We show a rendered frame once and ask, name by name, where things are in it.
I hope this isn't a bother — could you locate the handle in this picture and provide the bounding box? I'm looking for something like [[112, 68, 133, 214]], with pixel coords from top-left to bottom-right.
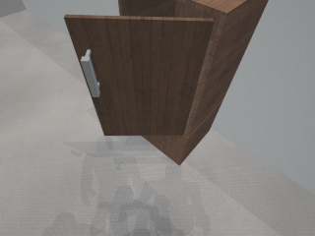
[[81, 49, 100, 97]]

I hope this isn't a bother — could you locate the cupboard door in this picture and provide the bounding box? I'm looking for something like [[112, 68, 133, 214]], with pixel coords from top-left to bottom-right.
[[64, 15, 215, 136]]

